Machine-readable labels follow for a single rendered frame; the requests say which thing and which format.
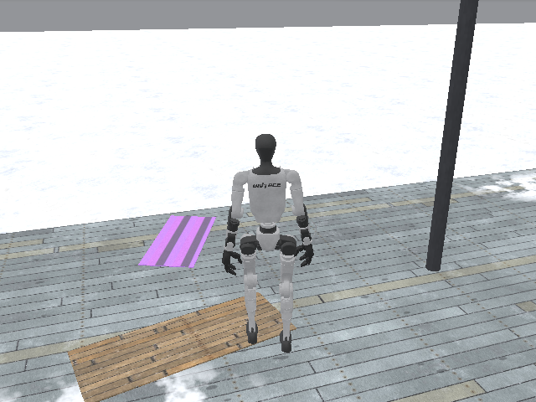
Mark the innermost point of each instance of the robot right hand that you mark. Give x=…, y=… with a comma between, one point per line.
x=308, y=254

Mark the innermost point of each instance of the humanoid robot head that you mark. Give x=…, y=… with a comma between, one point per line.
x=265, y=145

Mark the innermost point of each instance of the robot right forearm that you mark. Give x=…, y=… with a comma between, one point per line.
x=304, y=228

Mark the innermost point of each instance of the robot right upper arm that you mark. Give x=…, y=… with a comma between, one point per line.
x=293, y=177

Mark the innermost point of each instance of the robot torso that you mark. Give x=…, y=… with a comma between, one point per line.
x=267, y=194

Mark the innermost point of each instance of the robot left hand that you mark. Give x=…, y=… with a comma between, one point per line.
x=226, y=261

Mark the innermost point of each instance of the robot left upper arm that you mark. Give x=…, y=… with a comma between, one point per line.
x=237, y=195

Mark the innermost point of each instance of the robot left forearm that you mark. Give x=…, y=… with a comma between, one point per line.
x=231, y=232

